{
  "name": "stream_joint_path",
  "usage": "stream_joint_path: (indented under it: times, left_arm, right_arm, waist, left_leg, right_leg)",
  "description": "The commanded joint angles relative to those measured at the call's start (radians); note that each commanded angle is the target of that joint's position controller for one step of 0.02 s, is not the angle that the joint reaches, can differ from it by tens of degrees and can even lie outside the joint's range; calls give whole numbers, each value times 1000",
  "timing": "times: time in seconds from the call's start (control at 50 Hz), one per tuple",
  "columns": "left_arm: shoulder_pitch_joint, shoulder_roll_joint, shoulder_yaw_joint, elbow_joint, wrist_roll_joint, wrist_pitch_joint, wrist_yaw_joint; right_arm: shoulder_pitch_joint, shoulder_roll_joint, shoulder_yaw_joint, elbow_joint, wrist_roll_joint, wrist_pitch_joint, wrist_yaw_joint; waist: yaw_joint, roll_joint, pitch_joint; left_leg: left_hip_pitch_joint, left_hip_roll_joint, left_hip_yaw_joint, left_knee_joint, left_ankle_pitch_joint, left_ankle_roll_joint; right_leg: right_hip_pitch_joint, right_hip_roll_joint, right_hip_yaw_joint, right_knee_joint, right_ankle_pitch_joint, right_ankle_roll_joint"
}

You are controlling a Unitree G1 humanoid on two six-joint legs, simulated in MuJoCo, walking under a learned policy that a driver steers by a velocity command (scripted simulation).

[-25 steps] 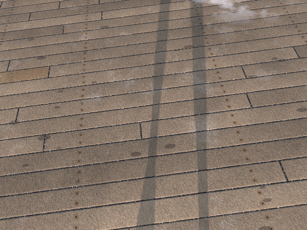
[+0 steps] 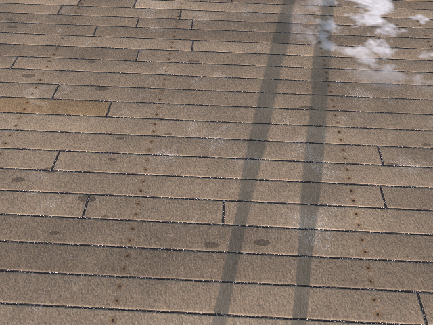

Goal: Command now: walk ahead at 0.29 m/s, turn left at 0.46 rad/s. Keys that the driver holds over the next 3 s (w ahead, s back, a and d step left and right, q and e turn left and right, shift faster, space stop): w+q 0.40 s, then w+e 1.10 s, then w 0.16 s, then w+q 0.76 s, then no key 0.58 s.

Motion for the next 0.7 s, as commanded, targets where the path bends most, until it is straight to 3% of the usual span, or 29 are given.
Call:
stream_joint_path:
  times: [0.02,0.08,0.12,0.16,0.2,0.22,0.24,0.26,0.28,0.3,0.32,0.34,0.36,0.38,0.42,0.48,0.56,0.64,0.7]
  left_arm:
    - [12,127,36,-46,-17,-35,4]
    - [-13,151,43,-37,-4,-36,-2]
    - [-13,180,52,-26,-13,-35,-7]
    - [19,211,61,-7,-28,-30,-15]
    - [12,229,65,3,-41,-23,-19]
    - [13,221,61,6,-42,-22,-18]
    - [36,178,45,7,-33,-25,-18]
    - [29,92,15,-32,17,-29,-17]
    - [22,52,-3,-106,4,-56,-14]
    - [-72,164,21,-111,-44,-76,-19]
    - [-93,176,22,-120,-56,-89,-24]
    - [-73,167,20,-97,-31,-92,-17]
    - [-56,167,24,-83,-3,-90,-14]
    - [-44,164,27,-74,5,-81,-17]
    - [-25,140,21,-50,12,-65,-22]
    - [-100,95,2,-50,7,-53,-25]
    - [-244,56,-19,-73,-17,-59,-45]
    - [-326,59,-23,-103,-30,-66,-75]
    - [-332,63,-22,-120,-28,-70,-97]
  right_arm:
    - [-132,-88,-17,-139,8,-32,14]
    - [-167,-55,0,-152,-3,-35,40]
    - [-176,-34,12,-161,-2,-33,55]
    - [-181,-49,10,-173,2,-28,59]
    - [-131,-78,-5,-171,-1,-21,60]
    - [-46,-112,-27,-146,-4,-16,56]
    - [110,-176,-64,-102,2,-8,46]
    - [261,-277,-92,-81,12,-1,25]
    - [226,-351,-87,-128,-1,-24,32]
    - [190,-261,-65,-131,-4,-47,43]
    - [156,-211,-48,-122,-10,-59,42]
    - [95,-174,-35,-130,-13,-64,42]
    - [35,-151,-27,-138,-21,-64,39]
    - [3,-142,-22,-149,-31,-64,34]
    - [-9,-136,-19,-136,-32,-72,22]
    - [42,-134,-15,-86,-26,-81,9]
    - [107,-156,-16,-33,-23,-85,2]
    - [155,-166,-21,17,-23,-80,4]
    - [162,-175,-27,36,-23,-64,-3]
  waist:
    - [28,-81,93]
    - [39,-80,71]
    - [44,-91,53]
    - [49,-105,42]
    - [-2,-107,25]
    - [-53,-90,-19]
    - [-125,-43,-101]
    - [-166,174,-153]
    - [-111,301,-289]
    - [-156,125,-203]
    - [-125,127,-101]
    - [-79,54,-48]
    - [-40,59,-22]
    - [-15,81,-10]
    - [3,71,-19]
    - [-29,57,10]
    - [-96,69,52]
    - [-123,44,104]
    - [-109,46,88]
  left_leg:
    - [-461,105,-64,164,32,-3]
    - [-282,111,30,2,175,-29]
    - [-143,89,82,-124,209,-34]
    - [-60,58,124,-202,224,-21]
    - [57,10,170,-291,240,20]
    - [201,-36,199,-327,251,49]
    - [419,-74,184,-344,247,89]
    - [643,141,-169,-415,213,176]
    - [773,346,-812,-664,-140,369]
    - [720,357,-778,-745,-216,344]
    - [624,329,-641,-724,-152,315]
    - [498,280,-521,-702,-5,277]
    - [394,228,-418,-698,122,253]
    - [326,191,-360,-718,190,242]
    - [288,170,-271,-734,371,248]
    - [294,142,-141,-744,544,217]
    - [309,135,-58,-779,484,170]
    - [448,198,-36,-773,494,169]
    - [561,229,1,-693,718,150]
  right_leg:
    - [255,-394,483,-385,-181,-206]
    - [173,-284,189,-395,115,-134]
    - [118,-249,73,-379,166,-111]
    - [117,-265,40,-353,163,-100]
    - [104,-285,-1,-256,291,-73]
    - [65,-266,-55,-115,452,-46]
    - [-17,-216,-120,124,546,-5]
    - [-297,-147,-135,511,42,66]
    - [-584,20,80,770,-273,99]
    - [-691,-37,175,839,-176,82]
    - [-716,-79,161,796,-81,52]
    - [-642,-120,163,718,0,46]
    - [-560,-144,171,626,61,51]
    - [-498,-149,168,590,104,56]
    - [-459,-133,137,533,169,83]
    - [-471,-129,112,348,331,108]
    - [-417,-98,78,103,533,86]
    - [-477,-82,86,-2,507,37]
    - [-478,-44,74,-37,376,-10]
